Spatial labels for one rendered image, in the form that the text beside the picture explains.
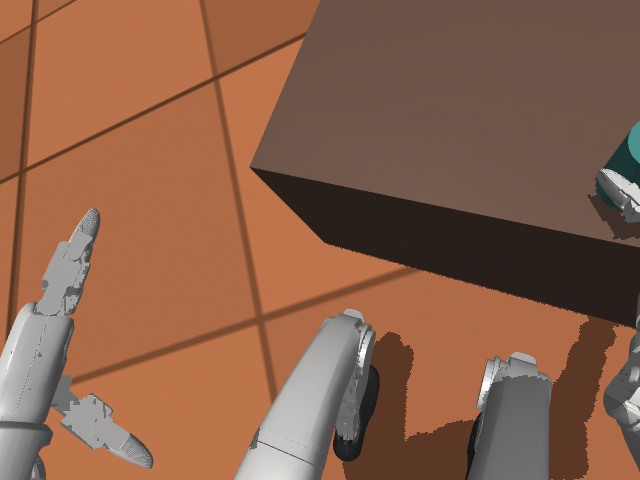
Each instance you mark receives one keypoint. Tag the left robot hand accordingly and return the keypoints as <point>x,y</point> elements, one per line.
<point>34,356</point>

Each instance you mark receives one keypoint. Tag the left robot arm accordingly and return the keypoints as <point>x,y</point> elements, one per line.
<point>20,443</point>

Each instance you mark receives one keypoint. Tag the right robot hand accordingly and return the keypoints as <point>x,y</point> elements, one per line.
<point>623,193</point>

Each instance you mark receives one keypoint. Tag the can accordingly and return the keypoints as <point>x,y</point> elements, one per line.
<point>625,161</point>

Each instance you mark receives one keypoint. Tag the right robot foot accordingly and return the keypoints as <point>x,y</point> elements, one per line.
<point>471,449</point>

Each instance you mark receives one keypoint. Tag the right robot arm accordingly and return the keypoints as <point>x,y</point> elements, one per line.
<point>622,396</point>

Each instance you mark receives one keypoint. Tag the left robot foot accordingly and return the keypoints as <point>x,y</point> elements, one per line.
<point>350,450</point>

